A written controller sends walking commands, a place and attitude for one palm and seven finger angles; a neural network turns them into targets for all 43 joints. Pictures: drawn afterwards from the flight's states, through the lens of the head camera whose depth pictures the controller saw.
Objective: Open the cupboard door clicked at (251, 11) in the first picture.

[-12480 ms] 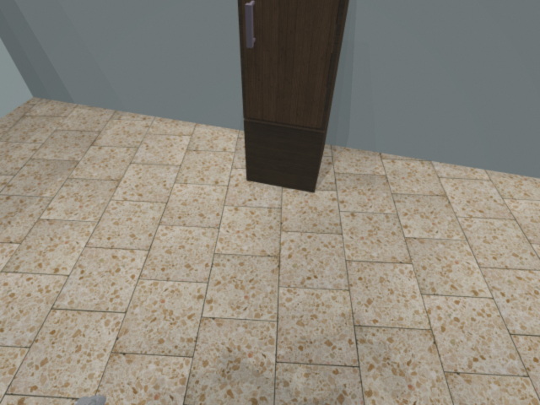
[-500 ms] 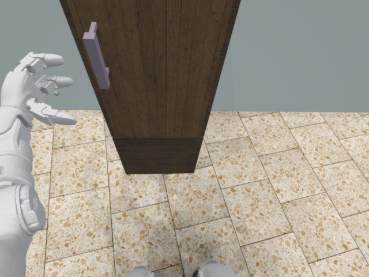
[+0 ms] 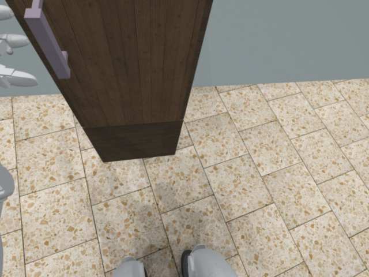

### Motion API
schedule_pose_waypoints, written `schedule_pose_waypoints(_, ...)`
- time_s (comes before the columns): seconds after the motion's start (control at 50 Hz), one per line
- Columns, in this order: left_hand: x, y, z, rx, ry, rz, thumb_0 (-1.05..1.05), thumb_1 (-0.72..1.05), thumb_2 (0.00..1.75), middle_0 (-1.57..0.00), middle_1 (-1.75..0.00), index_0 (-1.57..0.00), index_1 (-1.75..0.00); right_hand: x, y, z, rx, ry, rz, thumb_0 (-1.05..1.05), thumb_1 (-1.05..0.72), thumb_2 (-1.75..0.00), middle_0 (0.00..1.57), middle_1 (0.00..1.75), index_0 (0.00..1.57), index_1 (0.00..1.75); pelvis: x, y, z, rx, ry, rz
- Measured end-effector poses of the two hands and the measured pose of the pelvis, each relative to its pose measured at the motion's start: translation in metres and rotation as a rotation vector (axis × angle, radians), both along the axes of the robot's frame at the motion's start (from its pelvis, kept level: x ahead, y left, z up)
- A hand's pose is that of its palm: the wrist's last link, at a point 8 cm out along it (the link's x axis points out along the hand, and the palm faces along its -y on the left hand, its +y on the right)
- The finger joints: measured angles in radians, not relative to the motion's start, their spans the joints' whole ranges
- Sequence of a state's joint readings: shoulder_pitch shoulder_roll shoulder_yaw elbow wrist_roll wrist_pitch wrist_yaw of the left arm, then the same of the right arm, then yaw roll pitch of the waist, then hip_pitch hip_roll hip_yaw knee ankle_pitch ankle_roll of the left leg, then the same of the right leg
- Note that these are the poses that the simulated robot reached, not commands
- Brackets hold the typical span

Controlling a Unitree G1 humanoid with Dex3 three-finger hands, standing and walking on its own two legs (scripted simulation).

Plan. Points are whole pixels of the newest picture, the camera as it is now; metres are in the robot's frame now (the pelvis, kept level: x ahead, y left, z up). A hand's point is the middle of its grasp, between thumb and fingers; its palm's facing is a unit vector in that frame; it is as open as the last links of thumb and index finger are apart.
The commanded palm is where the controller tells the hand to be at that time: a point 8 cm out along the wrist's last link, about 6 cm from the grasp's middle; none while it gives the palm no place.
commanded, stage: move the hooked fingers beside the handle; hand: left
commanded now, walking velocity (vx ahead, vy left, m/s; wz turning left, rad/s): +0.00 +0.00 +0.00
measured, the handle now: (52, 40) +0.57 +0.19 +0.10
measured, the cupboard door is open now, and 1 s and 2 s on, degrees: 0 0 0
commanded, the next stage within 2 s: slide the fingers in behind the handle in 0.96 s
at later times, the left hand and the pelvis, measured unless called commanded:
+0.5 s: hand (2, 58) +0.53 +0.27 +0.10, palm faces +0.01 -1.00 +0.01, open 14.0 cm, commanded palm +0.51 +0.30 +0.11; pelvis +0.02 +0.01 +0.00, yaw +0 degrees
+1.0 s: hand (6, 60) +0.52 +0.26 +0.11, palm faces +0.01 -1.00 -0.01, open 14.0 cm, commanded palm +0.51 +0.30 +0.10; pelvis -0.01 +0.00 +0.00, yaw +0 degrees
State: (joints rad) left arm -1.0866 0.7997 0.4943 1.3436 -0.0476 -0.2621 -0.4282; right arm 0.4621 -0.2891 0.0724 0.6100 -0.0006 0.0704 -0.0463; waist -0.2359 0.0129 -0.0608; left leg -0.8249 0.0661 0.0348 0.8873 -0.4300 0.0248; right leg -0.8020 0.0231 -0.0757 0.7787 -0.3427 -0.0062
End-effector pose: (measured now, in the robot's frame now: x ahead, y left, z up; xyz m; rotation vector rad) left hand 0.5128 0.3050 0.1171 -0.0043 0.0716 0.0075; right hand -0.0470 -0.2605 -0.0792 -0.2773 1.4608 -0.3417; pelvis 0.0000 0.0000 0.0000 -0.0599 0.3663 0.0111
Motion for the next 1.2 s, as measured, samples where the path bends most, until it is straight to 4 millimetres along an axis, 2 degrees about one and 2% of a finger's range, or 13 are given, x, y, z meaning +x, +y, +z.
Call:
schedule_pose_waypoints(0.1,0.009,0.004,-0.004,0.010,0.002,-0.006,-0.01,-0.50,0.30,-0.30,-1.20,-0.30,-1.20,-0.001,0.005,0.002,0.001,0.022,-0.012,0.00,-0.90,-0.89,0.20,0.30,0.20,0.30,0.004,0.003,-0.001,-0.005,0.022,-0.007)
schedule_pose_waypoints(0.24,0.009,0.009,-0.018,-0.006,0.022,-0.007,-0.01,-0.50,0.30,-0.30,-1.20,-0.30,-1.20,0.005,0.010,0.002,0.013,0.044,-0.012,0.00,-0.90,-0.89,0.20,0.30,0.20,0.30,0.011,0.006,-0.001,-0.009,0.027,-0.008)
schedule_pose_waypoints(0.3,0.008,0.013,-0.018,-0.004,0.002,0.004,-0.01,-0.50,0.30,-0.30,-1.20,-0.30,-1.20,0.011,0.011,0.002,0.013,0.039,-0.010,0.00,-0.90,-0.89,0.20,0.30,0.20,0.30,0.014,0.007,0.000,-0.012,0.027,-0.008)
schedule_pose_waypoints(0.52,-0.006,0.017,-0.013,-0.005,-0.011,-0.002,-0.01,-0.50,0.30,-0.30,-1.20,-0.30,-1.20,0.042,0.011,0.000,0.025,-0.030,0.023,0.00,-0.90,-0.89,0.20,0.30,0.20,0.30,0.020,0.010,0.003,-0.016,0.002,0.002)
schedule_pose_waypoints(0.72,-0.018,0.006,-0.010,-0.008,-0.022,-0.003,-0.01,-0.50,0.30,-0.30,-1.20,-0.30,-1.20,0.058,0.009,-0.007,0.031,-0.089,0.064,0.00,-0.90,-0.89,0.20,0.30,0.20,0.30,0.012,0.009,0.001,-0.012,-0.022,0.017)
schedule_pose_waypoints(0.84,-0.018,0.002,-0.010,-0.009,-0.013,0.010,-0.01,-0.50,0.30,-0.30,-1.20,-0.30,-1.20,0.049,0.006,-0.009,0.023,-0.100,0.060,0.00,-0.90,-0.89,0.20,0.30,0.20,0.30,0.003,0.006,-0.002,-0.010,-0.024,0.015)
schedule_pose_waypoints(1.08,-0.013,0.004,-0.006,0.001,-0.018,0.000,-0.01,-0.50,0.30,-0.30,-1.20,-0.30,-1.20,-0.002,0.003,-0.005,0.007,0.001,0.016,0.00,-0.90,-0.89,0.20,0.30,0.20,0.30,-0.008,0.003,-0.005,-0.011,-0.004,0.009)
schedule_pose_waypoints(1.2,-0.011,-0.003,-0.006,0.000,-0.032,-0.010,-0.01,-0.50,0.30,-0.30,-1.20,-0.30,-1.20,-0.016,0.004,-0.002,0.010,0.035,-0.003,0.00,-0.90,-0.89,0.20,0.30,0.20,0.30,-0.007,0.003,-0.004,-0.011,0.000,0.004)
